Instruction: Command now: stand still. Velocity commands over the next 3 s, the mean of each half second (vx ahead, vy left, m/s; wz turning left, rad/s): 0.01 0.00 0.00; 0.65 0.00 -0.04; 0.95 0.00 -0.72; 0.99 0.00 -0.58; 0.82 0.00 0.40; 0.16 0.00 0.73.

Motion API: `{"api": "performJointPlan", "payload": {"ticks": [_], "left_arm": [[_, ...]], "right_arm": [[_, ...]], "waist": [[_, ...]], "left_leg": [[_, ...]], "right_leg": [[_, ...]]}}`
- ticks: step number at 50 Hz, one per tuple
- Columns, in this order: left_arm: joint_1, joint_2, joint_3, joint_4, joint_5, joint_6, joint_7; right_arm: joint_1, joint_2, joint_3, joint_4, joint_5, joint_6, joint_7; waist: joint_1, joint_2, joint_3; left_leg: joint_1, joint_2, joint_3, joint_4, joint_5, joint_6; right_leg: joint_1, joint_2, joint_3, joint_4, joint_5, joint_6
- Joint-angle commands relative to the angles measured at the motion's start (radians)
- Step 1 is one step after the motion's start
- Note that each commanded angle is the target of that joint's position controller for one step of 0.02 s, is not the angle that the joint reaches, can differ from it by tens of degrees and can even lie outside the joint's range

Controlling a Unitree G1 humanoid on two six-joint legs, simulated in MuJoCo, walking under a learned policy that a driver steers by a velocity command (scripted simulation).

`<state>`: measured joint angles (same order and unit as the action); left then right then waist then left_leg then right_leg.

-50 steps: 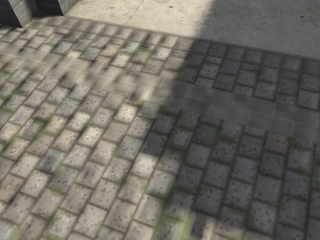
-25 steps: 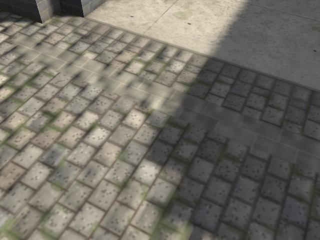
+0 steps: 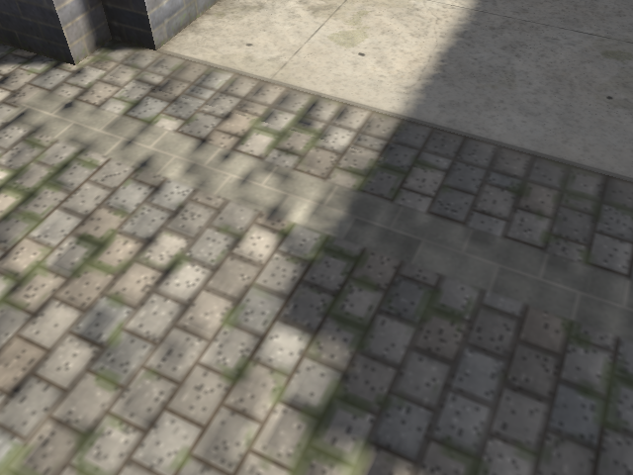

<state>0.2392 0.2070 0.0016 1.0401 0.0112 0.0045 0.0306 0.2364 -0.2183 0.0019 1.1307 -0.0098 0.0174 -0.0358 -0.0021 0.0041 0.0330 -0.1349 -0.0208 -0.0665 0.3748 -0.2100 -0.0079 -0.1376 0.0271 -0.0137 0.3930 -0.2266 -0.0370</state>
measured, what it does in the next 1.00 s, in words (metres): walks ahead: left foot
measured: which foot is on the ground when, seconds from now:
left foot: down 0.00-0.50, up 0.52-0.76, down 0.78-1.00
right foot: down 0.00-0.76, up 0.78-1.00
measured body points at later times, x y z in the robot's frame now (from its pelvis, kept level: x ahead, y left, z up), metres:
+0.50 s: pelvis +0.01 -0.01 +0.00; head +0.01 -0.01 +0.45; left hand +0.00 +0.22 -0.16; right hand -0.01 -0.23 -0.17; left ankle +0.00 +0.13 -0.74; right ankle -0.01 -0.10 -0.74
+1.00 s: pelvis +0.17 +0.06 +0.00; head +0.18 +0.07 +0.45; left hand +0.33 +0.29 -0.13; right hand +0.10 -0.17 -0.14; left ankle +0.07 +0.13 -0.74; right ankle +0.25 -0.09 -0.65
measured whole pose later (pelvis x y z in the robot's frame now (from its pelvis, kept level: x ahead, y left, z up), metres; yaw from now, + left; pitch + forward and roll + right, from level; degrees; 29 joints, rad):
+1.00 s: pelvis +0.17 +0.06 +0.00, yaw -1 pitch +2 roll +0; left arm 0.10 0.22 0.06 0.92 0.03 -0.05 -0.06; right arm 0.48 -0.17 -0.04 1.08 -0.03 -0.11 0.00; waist -0.04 -0.03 -0.05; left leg 0.01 -0.05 0.10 0.23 -0.28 0.06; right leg -0.72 -0.05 0.03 1.12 -0.09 -0.08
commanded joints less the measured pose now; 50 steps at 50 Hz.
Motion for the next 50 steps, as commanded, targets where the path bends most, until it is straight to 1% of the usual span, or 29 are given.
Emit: {"api": "performJointPlan", "payload": {"ticks": [1, 11, 23, 24, 25, 26, 27, 28, 29, 30, 31, 32, 33, 34, 35, 36, 37, 38, 39, 40, 41, 42, 43, 44, 45, 46, 48, 50], "left_arm": [[0.035, 0.099, 0.015, -0.007, 0.000, -0.008, 0.004], [0.066, 0.068, 0.008, 0.041, -0.001, -0.012, 0.008], [0.099, 0.040, 0.006, 0.072, 0.000, -0.014, 0.013], [0.119, 0.051, 0.012, 0.077, 0.001, -0.011, 0.011], [0.137, 0.101, 0.032, 0.076, 0.000, -0.002, 0.009], [0.195, 0.137, 0.049, 0.081, 0.002, 0.007, 0.003], [0.248, 0.161, 0.063, 0.095, 0.004, 0.012, 0.001], [0.248, 0.132, 0.063, 0.091, 0.008, 0.005, 0.000], [0.220, 0.112, 0.061, 0.077, 0.014, -0.008, -0.003], [0.177, 0.118, 0.066, 0.058, 0.017, -0.024, -0.005], [0.143, 0.126, 0.070, 0.039, 0.014, -0.039, -0.006], [0.107, 0.130, 0.074, 0.022, 0.006, -0.051, -0.006], [0.073, 0.134, 0.076, 0.008, 0.000, -0.060, -0.006], [0.049, 0.139, 0.079, -0.001, -0.004, -0.064, -0.006], [0.043, 0.144, 0.083, -0.005, -0.005, -0.066, -0.008], [0.028, 0.147, 0.088, -0.009, -0.007, -0.064, -0.011], [0.013, 0.138, 0.089, -0.018, -0.007, -0.063, -0.014], [0.000, 0.111, 0.082, -0.033, 0.005, -0.068, -0.019], [-0.060, 0.037, 0.062, -0.076, 0.018, -0.079, -0.027], [-0.084, -0.017, 0.050, -0.135, 0.013, -0.091, -0.040], [-0.082, 0.019, 0.053, -0.152, 0.025, -0.094, -0.054], [-0.111, 0.063, 0.060, -0.158, 0.025, -0.097, -0.068], [-0.094, 0.073, 0.064, -0.146, 0.030, -0.099, -0.078], [-0.069, 0.078, 0.067, -0.134, 0.037, -0.092, -0.084], [-0.076, 0.076, 0.068, -0.133, 0.041, -0.080, -0.092], [-0.084, 0.060, 0.065, -0.136, 0.031, -0.066, -0.096], [-0.153, 0.043, 0.061, -0.157, 0.011, -0.049, -0.093], [-0.231, 0.043, 0.060, -0.187, 0.002, -0.043, -0.092]], "right_arm": [[0.030, -0.085, -0.010, -0.004, 0.000, -0.007, -0.005], [0.058, -0.052, -0.004, 0.033, 0.000, -0.009, -0.011], [0.082, -0.024, -0.001, 0.052, 0.001, -0.010, -0.015], [0.099, -0.018, -0.001, 0.054, -0.002, -0.009, -0.015], [0.094, -0.035, -0.011, 0.040, -0.007, -0.004, -0.011], [0.041, -0.053, -0.019, 0.006, -0.023, 0.000, 0.000], [-0.029, -0.023, -0.014, -0.043, -0.035, -0.004, 0.014], [-0.125, -0.020, -0.013, -0.099, -0.039, -0.014, 0.024], [-0.155, -0.026, -0.019, -0.124, -0.035, -0.029, 0.032], [-0.118, -0.025, -0.024, -0.121, -0.034, -0.045, 0.043], [-0.080, -0.030, -0.030, -0.117, -0.029, -0.060, 0.054], [-0.059, -0.033, -0.035, -0.118, -0.022, -0.068, 0.060], [-0.045, -0.030, -0.039, -0.124, -0.016, -0.071, 0.064], [-0.033, -0.025, -0.042, -0.130, -0.012, -0.068, 0.064], [-0.013, -0.023, -0.046, -0.134, -0.008, -0.064, 0.061], [0.048, -0.015, -0.047, -0.122, -0.005, -0.062, 0.055], [0.126, -0.014, -0.052, -0.096, -0.004, -0.064, 0.047], [0.239, -0.033, -0.063, -0.060, -0.008, -0.075, 0.037], [0.391, -0.106, -0.081, -0.034, -0.029, -0.093, 0.025], [0.374, -0.155, -0.080, -0.051, -0.038, -0.097, 0.025], [0.263, -0.163, -0.083, -0.074, -0.033, -0.092, 0.022], [0.162, -0.129, -0.075, -0.113, -0.024, -0.101, 0.031], [0.138, -0.115, -0.072, -0.124, -0.016, -0.113, 0.038], [0.134, -0.101, -0.068, -0.130, -0.013, -0.123, 0.037], [0.157, -0.079, -0.061, -0.119, -0.012, -0.132, 0.033], [0.189, -0.076, -0.061, -0.106, -0.014, -0.139, 0.030], [0.254, -0.072, -0.062, -0.091, -0.016, -0.148, 0.029], [0.281, -0.064, -0.059, -0.093, -0.018, -0.154, 0.031]], "waist": [[0.004, -0.012, 0.022], [0.004, -0.010, 0.026], [0.006, -0.005, 0.032], [0.011, -0.022, -0.009], [0.022, -0.070, 0.000], [0.058, -0.113, 0.055], [0.084, -0.195, 0.121], [0.102, -0.188, 0.198], [0.078, -0.116, 0.188], [0.043, -0.078, 0.134], [0.018, -0.068, 0.085], [-0.002, -0.078, 0.057], [-0.022, -0.105, 0.045], [-0.037, -0.134, 0.046], [-0.046, -0.151, 0.056], [-0.075, -0.138, 0.075], [-0.105, -0.079, 0.077], [-0.145, 0.023, 0.045], [-0.210, 0.262, -0.008], [-0.151, 0.319, 0.001], [-0.081, 0.220, 0.054], [-0.042, 0.092, 0.075], [-0.019, 0.040, 0.044], [0.002, 0.041, 0.019], [0.001, 0.051, 0.029], [0.001, 0.060, 0.047], [-0.023, 0.039, 0.095], [-0.037, 0.036, 0.121]], "left_leg": [[-0.030, 0.075, -0.063, -0.045, 0.111, 0.030], [-0.032, 0.080, -0.056, -0.038, 0.121, 0.027], [-0.037, 0.083, -0.051, -0.030, 0.127, 0.024], [-0.036, 0.054, -0.026, -0.010, -0.022, 0.032], [-0.098, -0.004, 0.023, 0.082, -0.267, 0.052], [-0.249, -0.029, 0.043, 0.185, -0.409, 0.062], [-0.364, -0.030, 0.113, 0.325, -0.369, 0.060], [-0.465, 0.034, 0.103, 0.466, -0.279, 0.054], [-0.506, 0.065, 0.071, 0.528, -0.224, 0.050], [-0.499, 0.082, 0.059, 0.538, -0.179, 0.048], [-0.459, 0.086, 0.067, 0.510, -0.150, 0.048], [-0.388, 0.077, 0.083, 0.451, -0.135, 0.049], [-0.297, 0.062, 0.101, 0.380, -0.132, 0.052], [-0.206, 0.046, 0.125, 0.306, -0.144, 0.057], [-0.130, 0.030, 0.157, 0.241, -0.153, 0.059], [-0.019, 0.023, 0.196, 0.152, -0.098, 0.063], [0.109, -0.007, 0.234, 0.103, -0.069, 0.062], [0.269, -0.002, 0.197, 0.072, -0.130, 0.065], [0.371, 0.223, -0.131, -0.079, -0.391, 0.092], [0.344, 0.403, -0.611, -0.275, -0.738, 0.165], [0.248, 0.455, -0.675, -0.295, -0.809, 0.213], [0.186, 0.407, -0.550, -0.265, -0.673, 0.202], [0.147, 0.343, -0.415, -0.266, -0.535, 0.182], [0.123, 0.302, -0.333, -0.288, -0.451, 0.166], [0.108, 0.264, -0.264, -0.306, -0.377, 0.160], [0.118, 0.247, -0.202, -0.315, -0.312, 0.154], [0.127, 0.226, -0.087, -0.326, -0.180, 0.129], [0.116, 0.209, 0.019, -0.348, -0.055, 0.102]], "right_leg": [[-0.025, -0.117, 0.120, -0.094, 0.062, -0.021], [-0.026, -0.110, 0.114, -0.085, 0.094, -0.022], [-0.023, -0.107, 0.111, -0.075, 0.122, -0.024], [-0.006, -0.093, 0.118, -0.097, -0.088, -0.034], [-0.009, -0.090, 0.157, -0.108, -0.402, -0.069], [-0.006, -0.154, 0.273, -0.175, -0.662, -0.119], [-0.005, -0.270, 0.427, -0.271, -0.810, -0.183], [-0.042, -0.359, 0.522, -0.334, -0.735, -0.228], [-0.038, -0.368, 0.521, -0.344, -0.617, -0.229], [-0.011, -0.350, 0.475, -0.326, -0.518, -0.212], [-0.001, -0.323, 0.411, -0.313, -0.437, -0.193], [-0.028, -0.284, 0.338, -0.309, -0.380, -0.172], [-0.082, -0.247, 0.275, -0.306, -0.352, -0.154], [-0.143, -0.223, 0.226, -0.298, -0.350, -0.145], [-0.195, -0.216, 0.201, -0.279, -0.368, -0.152], [-0.278, -0.216, 0.184, -0.225, -0.406, -0.160], [-0.368, -0.196, 0.164, -0.146, -0.429, -0.163], [-0.473, -0.147, 0.119, 0.033, -0.394, -0.153], [-0.589, -0.034, -0.015, 0.449, -0.274, -0.116], [-0.803, 0.050, 0.030, 0.700, -0.244, -0.110], [-0.861, -0.044, 0.097, 0.822, -0.135, -0.122], [-0.848, -0.100, 0.098, 0.836, -0.012, -0.107], [-0.777, -0.125, 0.093, 0.794, 0.042, -0.082], [-0.716, -0.136, 0.072, 0.767, 0.058, -0.057], [-0.702, -0.139, 0.048, 0.768, 0.084, -0.037], [-0.725, -0.127, 0.040, 0.779, 0.107, -0.031], [-0.780, -0.093, 0.062, 0.761, 0.147, -0.034], [-0.778, -0.063, 0.039, 0.688, 0.190, -0.038]]}}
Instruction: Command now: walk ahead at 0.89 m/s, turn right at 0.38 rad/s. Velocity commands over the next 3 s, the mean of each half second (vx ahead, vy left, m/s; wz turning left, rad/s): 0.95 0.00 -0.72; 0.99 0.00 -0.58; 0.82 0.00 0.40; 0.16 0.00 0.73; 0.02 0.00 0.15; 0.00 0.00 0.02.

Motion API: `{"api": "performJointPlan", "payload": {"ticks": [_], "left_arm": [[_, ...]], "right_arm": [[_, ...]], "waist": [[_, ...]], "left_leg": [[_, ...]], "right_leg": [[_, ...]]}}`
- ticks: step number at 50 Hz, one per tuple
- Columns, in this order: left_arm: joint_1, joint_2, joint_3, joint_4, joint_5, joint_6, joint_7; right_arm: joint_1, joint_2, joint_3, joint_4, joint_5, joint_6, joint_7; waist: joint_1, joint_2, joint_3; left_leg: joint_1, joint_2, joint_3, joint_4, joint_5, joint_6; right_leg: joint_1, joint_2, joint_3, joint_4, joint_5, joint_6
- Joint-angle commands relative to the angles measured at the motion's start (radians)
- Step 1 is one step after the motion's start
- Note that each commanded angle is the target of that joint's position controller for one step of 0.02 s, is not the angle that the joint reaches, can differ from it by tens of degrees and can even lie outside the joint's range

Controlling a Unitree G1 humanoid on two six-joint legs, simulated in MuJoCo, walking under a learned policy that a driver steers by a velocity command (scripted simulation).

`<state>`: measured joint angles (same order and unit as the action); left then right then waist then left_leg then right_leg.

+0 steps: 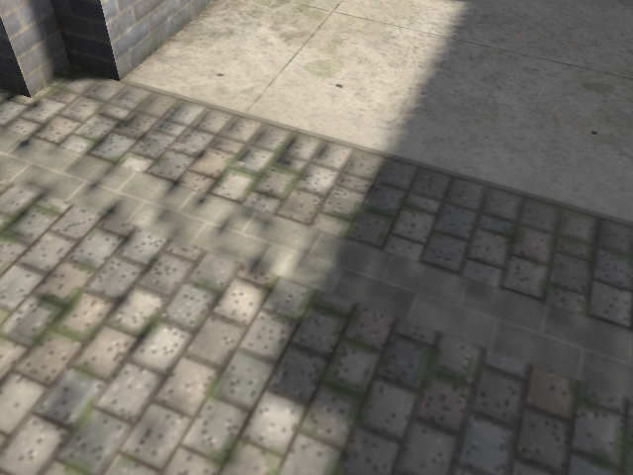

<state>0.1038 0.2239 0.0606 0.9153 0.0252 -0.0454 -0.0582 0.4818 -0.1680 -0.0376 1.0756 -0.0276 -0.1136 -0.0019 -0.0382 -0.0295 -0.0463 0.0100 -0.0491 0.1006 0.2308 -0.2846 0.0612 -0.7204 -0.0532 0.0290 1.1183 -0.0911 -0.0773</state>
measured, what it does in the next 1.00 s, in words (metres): walks ahead, turning right: right foot, then left foot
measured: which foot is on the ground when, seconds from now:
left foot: down 0.00-0.26, up 0.28-0.66, down 0.68-1.00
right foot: up 0.00-0.24, down 0.26-0.68, up 0.70-1.00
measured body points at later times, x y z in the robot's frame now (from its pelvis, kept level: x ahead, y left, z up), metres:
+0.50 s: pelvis +0.42 -0.08 -0.01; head +0.44 -0.09 +0.44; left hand +0.47 +0.19 -0.15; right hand +0.55 -0.37 -0.08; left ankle +0.62 +0.06 -0.66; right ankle +0.32 -0.06 -0.74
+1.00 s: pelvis +0.85 -0.27 -0.01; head +0.87 -0.29 +0.44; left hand +1.19 -0.29 -0.06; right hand +0.60 -0.41 -0.14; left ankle +0.81 -0.08 -0.74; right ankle +0.91 -0.48 -0.69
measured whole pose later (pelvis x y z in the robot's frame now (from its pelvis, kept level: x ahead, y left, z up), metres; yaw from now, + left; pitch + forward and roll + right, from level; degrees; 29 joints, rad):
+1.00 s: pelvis +0.85 -0.27 -0.01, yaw -41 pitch +3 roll +3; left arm -0.04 0.28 0.00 0.63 0.04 -0.06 -0.08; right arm 0.57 -0.28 -0.05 0.97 -0.01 -0.12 0.02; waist -0.09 -0.03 0.00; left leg 0.12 -0.03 0.10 0.14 -0.31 -0.01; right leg -0.75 -0.05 0.01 0.78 -0.03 -0.11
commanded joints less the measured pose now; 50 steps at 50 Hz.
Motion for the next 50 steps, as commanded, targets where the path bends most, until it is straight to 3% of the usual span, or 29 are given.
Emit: {"api": "performJointPlan", "payload": {"ticks": [1, 5, 8, 10, 11, 12, 13, 14, 15, 17, 18, 19, 21, 24, 27, 29, 31, 32, 33, 34, 35, 36, 37, 38, 40, 42, 45, 47, 50], "left_arm": [[-0.131, 0.025, -0.001, -0.077, -0.013, 0.006, -0.004], [-0.260, 0.003, -0.025, -0.142, -0.003, -0.002, -0.016], [-0.221, 0.032, -0.026, -0.155, -0.005, -0.001, -0.004], [-0.023, 0.099, -0.006, -0.115, -0.006, 0.000, 0.003], [0.174, 0.146, 0.016, -0.062, -0.010, 0.001, 0.007], [0.376, 0.191, 0.044, -0.009, -0.007, 0.000, 0.016], [0.365, 0.217, 0.064, 0.005, -0.014, 0.007, 0.032], [0.279, 0.296, 0.081, -0.017, 0.010, 0.022, 0.029], [0.290, 0.268, 0.079, -0.016, 0.001, 0.019, 0.032], [0.247, 0.171, 0.059, -0.004, 0.005, 0.005, 0.044], [0.220, 0.160, 0.051, -0.012, 0.001, -0.007, 0.054], [0.202, 0.140, 0.038, -0.017, -0.008, -0.019, 0.062], [0.215, 0.144, 0.028, -0.026, -0.031, -0.044, 0.063], [0.278, 0.172, 0.032, -0.036, -0.029, -0.060, 0.061], [0.369, 0.197, 0.044, -0.029, -0.033, -0.053, 0.052], [0.365, 0.216, 0.049, -0.036, -0.039, -0.051, 0.055], [0.327, 0.260, 0.058, -0.055, -0.034, -0.056, 0.062], [0.279, 0.304, 0.067, -0.066, -0.024, -0.062, 0.060], [0.208, 0.293, 0.066, -0.082, -0.011, -0.069, 0.054], [0.193, 0.141, 0.029, -0.109, 0.003, -0.077, 0.053], [0.396, 0.049, -0.003, -0.160, -0.070, -0.070, 0.057], [0.365, 0.128, -0.006, -0.118, -0.033, -0.054, 0.070], [0.268, 0.147, -0.001, -0.119, -0.012, -0.043, 0.059], [0.198, 0.140, -0.003, -0.138, 0.002, -0.038, 0.047], [0.130, 0.099, -0.014, -0.188, 0.019, -0.022, 0.018], [0.092, 0.071, -0.029, -0.226, 0.021, -0.010, 0.010], [-0.040, 0.096, -0.042, -0.303, 0.025, -0.010, -0.003], [-0.122, 0.099, -0.055, -0.334, 0.020, -0.017, -0.019], [-0.192, 0.086, -0.068, -0.345, 0.013, -0.025, -0.027]], "right_arm": [[0.041, -0.103, -0.015, -0.041, 0.000, -0.026, -0.003], [0.061, -0.088, -0.002, -0.036, 0.005, -0.039, -0.017], [0.066, -0.152, -0.008, -0.030, 0.001, -0.035, -0.039], [0.050, -0.225, -0.030, -0.046, -0.012, -0.005, -0.061], [0.017, -0.257, -0.044, -0.065, -0.018, 0.010, -0.062], [-0.037, -0.277, -0.054, -0.086, -0.015, 0.017, -0.053], [-0.087, -0.184, -0.037, -0.109, -0.025, 0.007, -0.027], [-0.113, -0.093, -0.018, -0.227, 0.011, -0.019, -0.003], [-0.230, -0.154, -0.017, -0.278, 0.010, -0.043, -0.003], [-0.255, -0.164, -0.014, -0.289, 0.001, -0.057, 0.001], [-0.258, -0.154, -0.010, -0.298, -0.020, -0.039, 0.003], [-0.240, -0.140, -0.005, -0.301, -0.040, -0.014, 0.008], [-0.292, -0.125, 0.006, -0.344, -0.054, 0.022, 0.018], [-0.506, -0.120, 0.026, -0.451, -0.040, 0.029, 0.029], [-0.592, -0.112, 0.040, -0.492, -0.016, 0.025, 0.034], [-0.596, -0.132, 0.038, -0.513, -0.005, 0.026, 0.024], [-0.463, -0.209, 0.010, -0.491, 0.002, 0.023, 0.002], [-0.305, -0.267, -0.016, -0.455, 0.011, 0.020, -0.013], [-0.082, -0.312, -0.039, -0.390, 0.010, 0.021, -0.032], [0.086, -0.351, -0.054, -0.349, -0.022, 0.018, -0.047], [-0.012, -0.419, -0.068, -0.357, -0.058, 0.015, -0.029], [-0.126, -0.309, -0.066, -0.382, -0.041, 0.019, -0.007], [-0.189, -0.207, -0.043, -0.381, -0.029, 0.017, 0.003], [-0.196, -0.174, -0.036, -0.354, -0.034, 0.015, 0.008], [-0.127, -0.144, -0.020, -0.281, -0.031, 0.002, 0.006], [-0.086, -0.144, -0.018, -0.236, -0.008, -0.017, 0.015], [-0.098, -0.190, -0.024, -0.230, 0.004, -0.031, 0.017], [-0.107, -0.202, -0.024, -0.229, 0.014, -0.032, 0.021], [-0.024, -0.252, -0.028, -0.192, 0.026, -0.034, 0.027]], "waist": [[-0.005, 0.076, 0.210], [-0.015, 0.080, 0.241], [0.034, 0.140, 0.155], [0.145, 0.201, 0.028], [0.228, 0.219, -0.064], [0.324, 0.201, -0.130], [0.270, 0.062, -0.105], [0.150, -0.205, -0.130], [0.173, -0.036, -0.100], [0.084, 0.151, 0.053], [0.042, 0.167, 0.087], [0.004, 0.159, 0.105], [-0.011, 0.125, 0.147], [0.045, 0.064, 0.203], [0.122, -0.002, 0.146], [0.120, -0.030, 0.104], [0.045, -0.054, -0.022], [-0.054, -0.066, -0.114], [-0.179, -0.048, -0.196], [-0.204, 0.111, -0.273], [-0.018, 0.445, -0.393], [-0.024, 0.266, -0.299], [-0.026, 0.123, -0.146], [-0.020, 0.029, -0.049], [0.011, 0.055, 0.036], [0.040, 0.092, 0.074], [0.059, 0.097, 0.142], [0.056, 0.073, 0.167], [0.029, 0.069, 0.181]], "left_leg": [[-0.030, 0.229, -0.103, -0.215, 0.084, 0.024], [0.006, 0.228, 0.047, -0.254, 0.412, -0.004], [0.137, 0.260, 0.139, -0.082, 1.185, -0.038], [0.209, 0.285, 0.154, 0.251, 1.505, -0.048], [0.171, 0.302, 0.135, 0.497, 1.524, -0.034], [0.015, 0.295, 0.123, 0.806, 1.341, -0.016], [-0.311, 0.167, 0.085, 1.120, 0.401, 0.002], [-0.788, -0.024, -0.051, 1.437, -0.179, -0.050], [-0.899, 0.040, -0.198, 1.414, -0.072, -0.017], [-0.825, 0.123, -0.198, 1.228, 0.013, -0.017], [-0.769, 0.142, -0.197, 1.182, -0.006, -0.040], [-0.728, 0.163, -0.190, 1.144, -0.018, -0.065], [-0.704, 0.188, -0.147, 1.027, -0.044, -0.105], [-0.624, 0.158, -0.069, 0.720, 0.164, -0.131], [-0.520, 0.079, -0.037, 0.472, 0.375, -0.098], [-0.452, 0.044, -0.050, 0.354, 0.383, -0.071], [-0.223, 0.005, -0.096, 0.294, 0.328, -0.054], [-0.071, 0.018, -0.109, 0.298, 0.281, -0.047], [0.135, 0.062, -0.103, 0.299, 0.229, -0.037], [0.346, 0.254, -0.287, 0.339, -0.005, -0.011], [0.469, 0.534, -0.916, 0.145, -0.054, 0.136], [0.351, 0.468, -0.945, 0.078, -0.329, 0.165], [0.187, 0.409, -0.774, 0.053, -0.349, 0.154], [0.060, 0.372, -0.662, 0.034, -0.231, 0.142], [-0.073, 0.310, -0.493, 0.001, -0.081, 0.117], [-0.104, 0.305, -0.418, -0.044, 0.005, 0.111], [-0.175, 0.277, -0.255, -0.146, 0.135, 0.105], [-0.254, 0.212, -0.110, -0.211, 0.238, 0.078], [-0.189, 0.232, -0.054, -0.272, 0.530, 0.079]], "right_leg": [[-0.185, 0.024, -0.027, -0.083, 0.080, -0.001], [-0.078, 0.022, -0.164, -0.315, 0.140, -0.035], [0.104, 0.115, -0.267, -0.406, 0.077, -0.105], [0.281, 0.186, -0.285, -0.416, -0.037, -0.146], [0.462, 0.207, -0.262, -0.424, -0.107, -0.172], [0.714, 0.181, -0.171, -0.529, -0.136, -0.206], [0.896, 0.048, 0.042, -0.502, -0.298, -0.238], [1.104, -0.161, 0.664, -0.699, -0.404, -0.436], [1.081, -0.185, 0.771, -0.852, -0.427, -0.403], [0.812, -0.143, 0.602, -0.922, -0.285, -0.317], [0.694, -0.097, 0.517, -0.919, -0.186, -0.297], [0.603, -0.055, 0.451, -0.923, -0.134, -0.286], [0.452, 0.004, 0.369, -0.943, -0.082, -0.275], [0.323, 0.071, 0.308, -0.971, 0.190, -0.235], [0.444, 0.079, 0.304, -0.942, 0.481, -0.165], [0.563, 0.065, 0.308, -0.877, 0.647, -0.134], [0.634, 0.052, 0.340, -0.668, 0.839, -0.086], [0.642, 0.041, 0.346, -0.492, 0.853, -0.075], [0.561, 0.071, 0.309, -0.256, 0.767, -0.066], [0.363, 0.139, 0.245, 0.099, 0.088, -0.066], [0.112, 0.220, 0.142, 0.353, -0.396, -0.028], [0.026, 0.117, 0.122, 0.356, -0.273, -0.051], [0.021, 0.075, 0.107, 0.304, -0.189, -0.046], [0.025, 0.056, 0.097, 0.264, -0.175, -0.043], [0.028, 0.024, 0.112, 0.201, -0.194, -0.040], [-0.023, 0.007, 0.126, 0.142, -0.217, -0.034], [-0.066, -0.004, 0.094, -0.046, -0.093, -0.013], [0.071, 0.003, -0.009, -0.286, 0.054, -0.010], [0.231, 0.029, -0.119, -0.446, 0.153, -0.047]]}}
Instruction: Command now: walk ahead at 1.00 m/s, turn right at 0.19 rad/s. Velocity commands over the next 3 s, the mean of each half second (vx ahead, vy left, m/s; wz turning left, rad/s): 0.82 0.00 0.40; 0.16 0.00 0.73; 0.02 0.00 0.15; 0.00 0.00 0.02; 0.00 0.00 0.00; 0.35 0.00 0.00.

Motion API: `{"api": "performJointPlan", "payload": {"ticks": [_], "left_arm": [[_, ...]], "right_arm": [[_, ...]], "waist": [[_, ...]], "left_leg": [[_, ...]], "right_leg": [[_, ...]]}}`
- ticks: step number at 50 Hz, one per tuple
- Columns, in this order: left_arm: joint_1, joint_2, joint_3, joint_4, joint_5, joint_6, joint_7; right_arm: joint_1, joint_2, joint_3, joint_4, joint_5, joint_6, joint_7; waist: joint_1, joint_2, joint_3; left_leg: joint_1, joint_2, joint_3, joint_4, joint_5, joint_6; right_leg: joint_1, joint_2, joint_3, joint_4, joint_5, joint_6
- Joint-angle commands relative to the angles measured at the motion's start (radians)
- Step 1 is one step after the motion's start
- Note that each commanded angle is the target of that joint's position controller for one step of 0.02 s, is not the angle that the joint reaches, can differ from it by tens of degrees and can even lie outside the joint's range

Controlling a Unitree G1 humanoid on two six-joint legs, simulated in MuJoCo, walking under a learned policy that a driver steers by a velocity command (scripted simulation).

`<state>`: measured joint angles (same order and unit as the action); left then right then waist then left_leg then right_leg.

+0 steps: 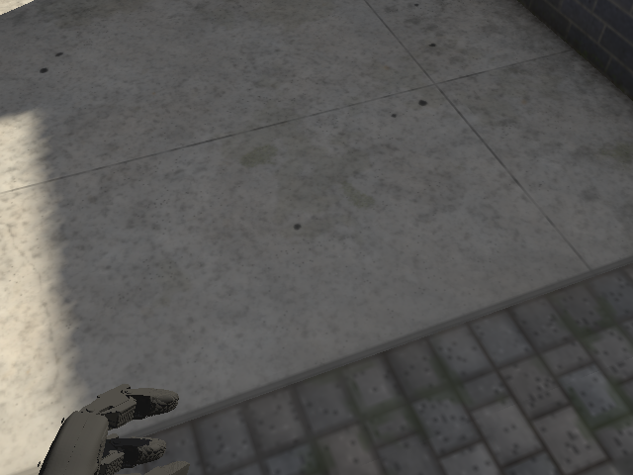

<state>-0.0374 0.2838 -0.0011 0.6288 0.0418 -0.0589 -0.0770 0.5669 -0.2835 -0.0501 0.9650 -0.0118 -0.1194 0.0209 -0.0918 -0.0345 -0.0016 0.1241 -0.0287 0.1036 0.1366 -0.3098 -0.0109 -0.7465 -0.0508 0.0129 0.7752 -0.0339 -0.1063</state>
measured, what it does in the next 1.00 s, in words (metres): walks ahead, turning left: right foot, then left foot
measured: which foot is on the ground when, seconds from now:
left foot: down 0.00-0.12, up 0.14-0.50, down 0.52-1.00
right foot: up 0.00-0.08, down 0.10-0.50, up 0.52-1.00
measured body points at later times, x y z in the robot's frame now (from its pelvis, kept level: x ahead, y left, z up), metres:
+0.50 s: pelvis +0.46 +0.00 -0.02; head +0.50 -0.01 +0.43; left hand +0.40 +0.26 -0.14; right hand +0.68 -0.21 -0.13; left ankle +0.64 +0.06 -0.71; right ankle +0.28 -0.10 -0.70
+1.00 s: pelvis +0.65 -0.02 +0.01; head +0.66 +0.00 +0.45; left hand +0.63 +0.29 -0.09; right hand +0.90 -0.21 -0.09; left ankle +0.64 +0.05 -0.73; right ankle +0.78 -0.12 -0.70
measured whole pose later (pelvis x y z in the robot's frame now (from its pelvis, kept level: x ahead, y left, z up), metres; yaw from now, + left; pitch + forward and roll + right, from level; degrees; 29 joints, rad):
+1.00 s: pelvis +0.65 -0.02 +0.01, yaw +37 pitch +1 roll +0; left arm 0.15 0.30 0.02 0.68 0.01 0.04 0.03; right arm 0.26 -0.33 -0.09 0.70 -0.03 0.05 -0.01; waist -0.05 -0.01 0.04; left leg -0.27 -0.23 -0.29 0.46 -0.15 0.09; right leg -0.46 0.00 0.10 0.79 -0.33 0.03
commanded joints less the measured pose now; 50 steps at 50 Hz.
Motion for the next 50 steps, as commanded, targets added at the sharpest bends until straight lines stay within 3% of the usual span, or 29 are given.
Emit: {"api": "performJointPlan", "payload": {"ticks": [1, 3, 4, 5, 6, 7, 8, 9, 10, 13, 14, 16, 18, 20, 22, 23, 24, 25, 26, 27, 28, 29, 30, 31, 33, 36, 41, 45, 50], "left_arm": [[-0.045, 0.041, -0.003, -0.055, 0.000, -0.013, -0.001], [0.057, 0.088, 0.016, -0.025, 0.014, -0.014, 0.021], [0.241, 0.119, 0.034, 0.031, 0.015, -0.014, 0.036], [0.434, 0.166, 0.058, 0.088, 0.021, -0.015, 0.053], [0.544, 0.260, 0.083, 0.118, 0.034, -0.017, 0.073], [0.505, 0.299, 0.095, 0.095, 0.035, -0.014, 0.073], [0.438, 0.229, 0.094, 0.098, 0.017, -0.013, 0.070], [0.378, 0.155, 0.076, 0.111, 0.012, -0.025, 0.069], [0.348, 0.119, 0.071, 0.127, 0.014, -0.037, 0.065], [0.350, 0.054, 0.055, 0.168, -0.014, -0.067, 0.065], [0.350, 0.040, 0.052, 0.181, -0.026, -0.076, 0.066], [0.348, 0.032, 0.048, 0.190, -0.035, -0.088, 0.068], [0.304, 0.024, 0.044, 0.187, -0.037, -0.090, 0.074], [0.312, 0.052, 0.048, 0.186, -0.048, -0.093, 0.092], [0.319, 0.130, 0.067, 0.175, -0.062, -0.095, 0.110], [0.302, 0.157, 0.076, 0.164, -0.068, -0.086, 0.116], [0.268, 0.168, 0.082, 0.152, -0.069, -0.072, 0.117], [0.217, 0.155, 0.086, 0.144, -0.078, -0.053, 0.111], [0.219, 0.077, 0.076, 0.151, -0.062, -0.038, 0.095], [0.447, 0.013, 0.054, 0.092, -0.036, -0.023, 0.106], [0.485, 0.043, 0.041, 0.061, -0.024, -0.019, 0.113], [0.458, 0.082, 0.039, 0.072, -0.013, -0.010, 0.116], [0.366, 0.107, 0.049, 0.058, 0.007, 0.002, 0.115], [0.329, 0.101, 0.049, 0.046, 0.013, 0.015, 0.116], [0.286, 0.093, 0.046, 0.024, 0.014, 0.059, 0.121], [0.250, 0.059, 0.032, -0.003, 0.001, 0.078, 0.122], [0.159, 0.073, 0.035, -0.033, -0.011, 0.099, 0.119], [0.116, 0.079, 0.036, -0.039, -0.019, 0.093, 0.117], [0.159, 0.097, 0.038, -0.025, -0.038, 0.070, 0.111]], "right_arm": [[-0.092, -0.161, -0.018, -0.072, 0.007, -0.025, 0.002], [-0.065, -0.216, -0.026, -0.055, -0.003, -0.007, -0.015], [-0.071, -0.228, -0.027, -0.050, -0.006, 0.009, -0.026], [-0.096, -0.223, -0.023, -0.061, -0.002, 0.019, -0.031], [-0.070, -0.095, 0.000, -0.098, -0.018, 0.021, -0.022], [0.044, -0.030, 0.013, -0.141, 0.041, 0.016, -0.015], [-0.091, -0.114, -0.005, -0.151, 0.031, 0.019, -0.024], [-0.165, -0.104, -0.003, -0.159, 0.027, 0.019, -0.018], [-0.175, -0.076, 0.003, -0.148, 0.021, 0.026, -0.010], [-0.150, -0.026, 0.004, -0.130, -0.007, 0.081, 0.018], [-0.194, -0.022, 0.000, -0.144, -0.009, 0.095, 0.021], [-0.279, 0.004, 0.006, -0.191, -0.014, 0.100, 0.025], [-0.346, 0.029, 0.019, -0.218, -0.010, 0.089, 0.032], [-0.377, 0.027, 0.026, -0.219, -0.009, 0.077, 0.051], [-0.273, -0.002, 0.016, -0.191, -0.022, 0.081, 0.057], [-0.175, -0.041, 0.000, -0.171, -0.030, 0.087, 0.051], [-0.029, -0.092, -0.024, -0.141, -0.038, 0.090, 0.039], [0.098, -0.142, -0.051, -0.110, -0.033, 0.087, 0.018], [0.013, -0.198, -0.073, -0.118, 0.003, 0.092, -0.009], [-0.075, -0.305, -0.083, -0.162, -0.013, 0.089, -0.003], [-0.135, -0.308, -0.098, -0.229, -0.006, 0.095, -0.004], [-0.233, -0.232, -0.085, -0.265, 0.010, 0.111, -0.019], [-0.270, -0.157, -0.062, -0.269, 0.019, 0.119, -0.027], [-0.284, -0.136, -0.053, -0.267, 0.014, 0.119, -0.031], [-0.251, -0.140, -0.052, -0.251, 0.012, 0.112, -0.028], [-0.251, -0.185, -0.070, -0.262, 0.000, 0.112, -0.026], [-0.248, -0.180, -0.076, -0.284, 0.010, 0.148, -0.036], [-0.226, -0.162, -0.071, -0.291, -0.005, 0.160, -0.034], [-0.262, -0.163, -0.060, -0.304, -0.021, 0.165, -0.029]], "waist": [[0.093, 0.092, 0.115], [0.157, 0.160, 0.000], [0.244, 0.176, -0.097], [0.343, 0.159, -0.186], [0.306, -0.048, -0.307], [0.202, -0.231, -0.474], [0.211, -0.068, -0.318], [0.184, -0.009, -0.137], [0.144, 0.036, -0.049], [0.068, -0.021, 0.022], [0.057, -0.011, 0.072], [0.041, -0.019, 0.115], [0.030, -0.041, 0.123], [0.044, -0.010, 0.100], [0.006, -0.045, 0.004], [-0.039, -0.065, -0.054], [-0.112, -0.068, -0.125], [-0.191, -0.006, -0.163], [-0.146, 0.200, -0.052], [0.058, 0.185, -0.166], [0.036, 0.145, -0.389], [0.076, 0.013, -0.275], [0.088, -0.066, -0.161], [0.107, -0.083, -0.094], [0.111, -0.082, -0.060], [0.104, -0.028, -0.126], [0.057, 0.089, -0.121], [0.018, 0.148, -0.074], [0.034, 0.167, -0.057]], "left_leg": [[-0.214, 0.222, -0.038, -0.117, 0.782, 0.147], [-0.077, 0.250, -0.007, 0.131, 1.202, 0.123], [-0.110, 0.252, -0.014, 0.365, 1.254, 0.112], [-0.265, 0.216, -0.023, 0.655, 1.067, 0.101], [-0.496, 0.112, -0.052, 1.036, 0.244, 0.114], [-0.767, 0.000, -0.177, 1.338, -0.161, 0.108], [-0.868, 0.063, -0.200, 1.350, -0.037, 0.122], [-0.876, 0.098, -0.184, 1.277, 0.051, 0.117], [-0.831, 0.132, -0.184, 1.218, 0.077, 0.110], [-0.752, 0.176, -0.182, 1.152, 0.097, 0.091], [-0.793, 0.178, -0.167, 1.131, 0.101, 0.080], [-0.809, 0.157, -0.097, 1.044, 0.164, 0.063], [-0.734, 0.104, -0.011, 0.840, 0.307, 0.067], [-0.599, 0.022, 0.088, 0.575, 0.490, 0.073], [-0.429, -0.052, 0.125, 0.512, 0.519, 0.101], [-0.321, -0.079, 0.115, 0.521, 0.473, 0.126], [-0.173, -0.086, 0.067, 0.522, 0.443, 0.163], [-0.058, -0.046, -0.007, 0.422, 0.532, 0.221], [-0.011, 0.044, -0.139, 0.356, 0.943, 0.245], [0.097, 0.261, -0.475, 0.482, 1.696, 0.382], [0.208, 0.375, -0.733, 0.342, 1.377, 0.512], [0.033, 0.340, -0.758, 0.252, 0.980, 0.496], [-0.111, 0.271, -0.697, 0.204, 0.745, 0.449], [-0.213, 0.228, -0.640, 0.186, 0.720, 0.415], [-0.359, 0.169, -0.547, 0.191, 0.829, 0.355], [-0.361, 0.099, -0.504, 0.240, 0.864, 0.275], [-0.302, 0.052, -0.547, 0.229, 0.497, 0.155], [-0.254, 0.071, -0.600, 0.223, 0.382, 0.162], [-0.269, 0.099, -0.640, 0.273, 0.532, 0.195]], "right_leg": [[0.274, 0.049, -0.120, -0.132, 0.066, -0.032], [0.401, 0.119, -0.141, -0.152, -0.066, -0.060], [0.608, 0.137, -0.114, -0.172, -0.110, -0.072], [0.860, 0.076, -0.041, -0.205, -0.129, -0.081], [1.086, -0.189, 0.245, -0.195, -0.380, -0.061], [1.236, -0.408, 0.779, -0.403, -0.555, -0.123], [1.103, -0.343, 0.689, -0.472, -0.561, -0.098], [0.917, -0.304, 0.504, -0.485, -0.441, -0.088], [0.775, -0.265, 0.388, -0.521, -0.300, -0.071], [0.606, -0.199, 0.161, -0.603, -0.160, -0.022], [0.598, -0.191, 0.082, -0.609, 0.051, -0.006], [0.568, -0.157, -0.090, -0.589, 0.504, 0.022], [0.525, -0.074, -0.235, -0.578, 0.592, 0.053], [0.538, -0.040, -0.300, -0.510, 0.603, 0.071], [0.596, -0.088, -0.289, -0.348, 0.815, 0.097], [0.601, -0.118, -0.274, -0.211, 0.890, 0.109], [0.566, -0.139, -0.251, 0.003, 0.862, 0.117], [0.508, -0.086, -0.249, 0.358, 0.529, 0.131], [0.293, 0.120, -0.257, 0.722, -0.496, 0.144], [0.137, 0.129, -0.098, 0.945, -0.583, 0.174], [0.062, 0.113, 0.065, 0.964, -0.500, 0.170], [0.066, 0.066, 0.083, 0.879, -0.448, 0.162], [0.066, 0.033, 0.090, 0.767, -0.442, 0.164], [0.088, 0.018, 0.088, 0.679, -0.441, 0.171], [0.183, -0.003, 0.079, 0.519, -0.421, 0.186], [0.205, 0.003, 0.072, 0.386, -0.331, 0.189], [0.147, 0.017, 0.089, 0.238, -0.211, 0.179], [0.155, 0.030, 0.092, 0.128, -0.244, 0.159], [0.324, 0.073, 0.070, -0.057, -0.342, 0.110]]}}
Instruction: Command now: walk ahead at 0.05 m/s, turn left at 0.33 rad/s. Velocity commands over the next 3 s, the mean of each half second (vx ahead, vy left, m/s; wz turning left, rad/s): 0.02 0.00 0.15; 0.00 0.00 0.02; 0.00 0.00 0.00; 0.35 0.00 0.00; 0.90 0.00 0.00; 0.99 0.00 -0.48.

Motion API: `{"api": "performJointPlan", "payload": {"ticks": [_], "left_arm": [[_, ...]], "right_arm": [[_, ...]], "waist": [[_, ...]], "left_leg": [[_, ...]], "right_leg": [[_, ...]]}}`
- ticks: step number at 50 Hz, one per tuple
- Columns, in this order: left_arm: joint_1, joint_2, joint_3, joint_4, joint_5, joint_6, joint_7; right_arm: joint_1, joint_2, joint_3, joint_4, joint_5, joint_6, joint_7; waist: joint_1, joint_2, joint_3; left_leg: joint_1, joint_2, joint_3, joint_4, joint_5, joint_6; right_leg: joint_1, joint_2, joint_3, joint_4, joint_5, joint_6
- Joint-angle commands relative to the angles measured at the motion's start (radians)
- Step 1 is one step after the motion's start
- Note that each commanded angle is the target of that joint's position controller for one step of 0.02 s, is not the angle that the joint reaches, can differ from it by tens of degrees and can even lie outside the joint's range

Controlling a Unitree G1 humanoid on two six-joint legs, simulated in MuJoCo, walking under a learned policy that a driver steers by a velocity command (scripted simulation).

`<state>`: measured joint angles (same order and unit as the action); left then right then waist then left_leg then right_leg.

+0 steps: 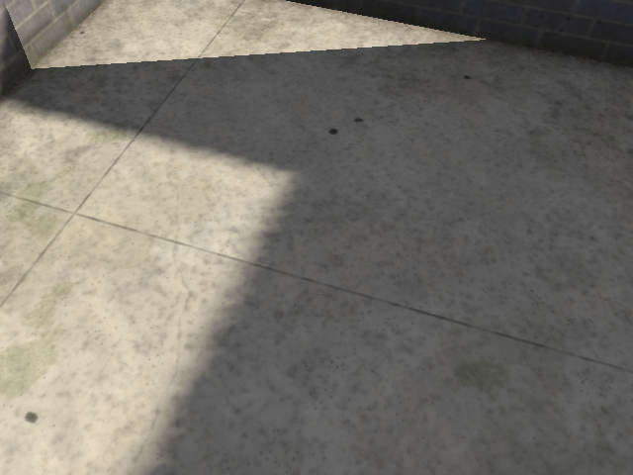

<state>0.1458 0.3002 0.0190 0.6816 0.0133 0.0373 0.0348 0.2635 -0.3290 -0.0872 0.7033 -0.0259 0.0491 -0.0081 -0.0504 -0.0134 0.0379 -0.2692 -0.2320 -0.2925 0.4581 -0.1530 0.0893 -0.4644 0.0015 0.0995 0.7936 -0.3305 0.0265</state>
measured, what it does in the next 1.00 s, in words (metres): steps on the spot: right foot, then left foot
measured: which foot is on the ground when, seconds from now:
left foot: down 0.00-0.08, up 0.10-0.42, down 0.44-1.00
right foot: up 0.00-0.06, down 0.08-1.00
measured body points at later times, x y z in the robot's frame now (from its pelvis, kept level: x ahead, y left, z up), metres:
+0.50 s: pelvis +0.01 -0.06 +0.00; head +0.03 -0.06 +0.45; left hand +0.09 +0.20 -0.12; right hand +0.12 -0.31 -0.13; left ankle -0.03 +0.06 -0.74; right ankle +0.04 -0.14 -0.74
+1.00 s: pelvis +0.01 -0.04 +0.01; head +0.01 -0.04 +0.46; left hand +0.02 +0.21 -0.14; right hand +0.04 -0.29 -0.15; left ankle -0.03 +0.06 -0.74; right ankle +0.04 -0.14 -0.74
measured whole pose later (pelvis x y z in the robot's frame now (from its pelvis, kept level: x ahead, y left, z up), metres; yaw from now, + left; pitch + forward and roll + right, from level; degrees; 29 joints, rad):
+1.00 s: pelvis +0.01 -0.04 +0.01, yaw +3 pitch -2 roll +0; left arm 0.25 0.23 0.00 1.04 0.01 0.02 0.02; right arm 0.25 -0.21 0.02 1.09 -0.01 0.01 -0.04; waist 0.01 0.00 0.03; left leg -0.10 -0.05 -0.08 0.38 -0.25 0.02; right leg -0.20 0.05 0.04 0.39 -0.16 -0.03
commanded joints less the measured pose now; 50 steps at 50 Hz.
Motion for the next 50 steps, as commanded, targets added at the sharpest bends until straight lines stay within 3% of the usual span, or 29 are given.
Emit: {"api": "performJointPlan", "payload": {"ticks": [1, 3, 4, 5, 6, 7, 8, 10, 15, 19, 21, 22, 23, 24, 25, 26, 29, 38, 50], "left_arm": [[0.006, 0.083, 0.019, -0.070, -0.012, -0.029, 0.000], [0.084, 0.077, 0.019, -0.044, -0.003, -0.039, 0.007], [0.049, 0.114, 0.023, -0.052, 0.012, -0.045, 0.016], [-0.028, 0.180, 0.024, -0.098, 0.015, -0.040, 0.017], [0.056, 0.188, 0.036, -0.065, 0.011, -0.032, 0.007], [0.074, 0.145, 0.026, -0.047, 0.002, -0.035, -0.002], [0.044, 0.112, 0.019, -0.043, -0.002, -0.037, -0.007], [0.019, 0.100, 0.015, -0.042, 0.005, -0.037, -0.002], [0.091, 0.090, 0.014, 0.002, 0.001, -0.037, -0.007], [0.121, 0.103, 0.024, 0.038, 0.007, -0.027, -0.011], [0.107, 0.099, 0.024, 0.051, 0.000, -0.026, -0.009], [0.116, 0.083, 0.019, 0.054, -0.001, -0.032, -0.010], [0.119, 0.064, 0.013, 0.048, -0.003, -0.040, -0.016], [0.130, 0.040, 0.010, 0.056, -0.011, -0.040, -0.020], [0.109, 0.059, 0.012, 0.080, -0.002, -0.037, -0.016], [0.089, 0.074, 0.018, 0.091, -0.001, -0.034, -0.014], [0.100, 0.067, 0.019, 0.122, 0.000, -0.031, -0.020], [0.105, 0.048, 0.013, 0.236, -0.003, -0.029, -0.015], [0.123, 0.023, 0.000, 0.347, -0.004, -0.029, -0.007]], "right_arm": [[0.028, -0.117, -0.020, -0.043, -0.005, -0.003, 0.001], [-0.004, -0.109, -0.010, -0.044, 0.015, -0.004, -0.005], [0.035, -0.065, 0.003, -0.042, 0.017, -0.009, -0.007], [0.118, -0.018, 0.018, -0.052, 0.019, -0.015, -0.008], [0.064, -0.120, -0.009, -0.042, 0.003, -0.010, -0.012], [0.034, -0.126, -0.013, -0.037, 0.001, -0.008, -0.011], [0.025, -0.108, -0.009, -0.021, 0.006, -0.005, -0.005], [0.037, -0.082, 0.000, 0.001, 0.012, 0.005, 0.009], [-0.021, -0.031, 0.031, 0.033, 0.023, 0.016, 0.006], [-0.030, -0.024, 0.044, 0.074, 0.035, 0.013, -0.008], [0.010, -0.016, 0.052, 0.112, 0.027, -0.002, -0.019], [0.004, -0.040, 0.051, 0.119, 0.016, -0.012, -0.025], [-0.004, -0.076, 0.050, 0.118, 0.002, -0.023, -0.029], [-0.065, -0.085, 0.049, 0.136, 0.013, -0.025, -0.025], [-0.087, -0.036, 0.061, 0.133, 0.016, -0.031, -0.017], [-0.070, -0.026, 0.066, 0.148, 0.015, -0.036, -0.016], [-0.030, -0.038, 0.068, 0.202, 0.016, -0.039, -0.026], [-0.022, -0.021, 0.078, 0.293, 0.016, -0.045, -0.029], [0.021, 0.018, 0.091, 0.379, 0.016, -0.050, -0.033]], "waist": [[0.008, 0.148, -0.095], [0.064, 0.118, -0.080], [0.029, -0.013, -0.075], [-0.029, -0.200, -0.092], [0.041, -0.167, -0.095], [0.034, -0.096, -0.075], [0.025, -0.073, -0.048], [0.017, -0.136, -0.055], [0.058, -0.155, -0.074], [0.070, -0.167, -0.072], [0.039, -0.125, -0.077], [0.045, -0.091, -0.093], [0.060, -0.025, -0.112], [0.103, 0.103, -0.056], [0.077, 0.080, -0.046], [0.061, 0.066, -0.022], [0.063, 0.077, -0.008], [0.063, 0.018, 0.017], [0.064, 0.017, 0.016]], "left_leg": [[0.111, 0.300, -0.254, -0.039, 0.394, 0.087], [0.043, 0.260, -0.244, 0.001, 0.235, 0.029], [-0.024, 0.192, -0.163, 0.101, -0.042, -0.027], [-0.145, 0.059, 0.015, 0.249, -0.371, -0.079], [-0.126, 0.044, 0.099, 0.385, -0.457, -0.087], [-0.112, 0.075, 0.088, 0.457, -0.409, -0.095], [-0.100, 0.091, 0.089, 0.486, -0.348, -0.106], [-0.093, 0.087, 0.110, 0.517, -0.298, -0.125], [-0.049, 0.141, 0.197, 0.291, -0.306, -0.144], [0.045, 0.162, 0.247, 0.051, -0.241, -0.116], [0.178, 0.187, 0.237, -0.152, -0.034, -0.090], [0.255, 0.235, 0.172, -0.167, 0.026, -0.074], [0.310, 0.321, 0.091, -0.137, 0.108, -0.053], [0.181, 0.336, 0.090, -0.091, 0.152, -0.024], [0.132, 0.322, 0.096, -0.103, 0.082, -0.027], [0.110, 0.302, 0.111, -0.115, 0.038, -0.038], [0.107, 0.288, 0.119, -0.125, 0.024, -0.045], [0.080, 0.290, 0.114, -0.151, -0.034, -0.034], [0.070, 0.287, 0.121, -0.157, -0.026, -0.031]], "right_leg": [[0.101, 0.029, -0.022, -0.146, -0.045, -0.033], [0.272, 0.015, -0.020, -0.424, 0.118, -0.054], [0.337, -0.110, 0.119, -0.516, 0.154, -0.082], [0.403, -0.351, 0.371, -0.537, 0.426, -0.161], [0.299, -0.387, 0.410, -0.502, 0.575, -0.283], [0.276, -0.344, 0.353, -0.494, 0.567, -0.285], [0.251, -0.272, 0.255, -0.490, 0.511, -0.247], [0.270, -0.190, 0.154, -0.476, 0.540, -0.200], [0.369, -0.162, 0.124, -0.454, 0.536, -0.188], [0.379, -0.161, 0.156, -0.435, 0.519, -0.194], [0.319, -0.150, 0.148, -0.410, 0.497, -0.157], [0.263, -0.146, 0.156, -0.413, 0.436, -0.126], [0.205, -0.119, 0.126, -0.393, 0.346, -0.100], [0.246, -0.042, 0.048, -0.452, 0.220, -0.088], [0.299, -0.036, 0.041, -0.451, 0.198, -0.083], [0.300, -0.043, 0.049, -0.442, 0.205, -0.089], [0.303, -0.061, 0.058, -0.440, 0.249, -0.095], [0.304, -0.058, 0.060, -0.474, 0.178, -0.082], [0.312, -0.063, 0.053, -0.469, 0.186, -0.081]]}}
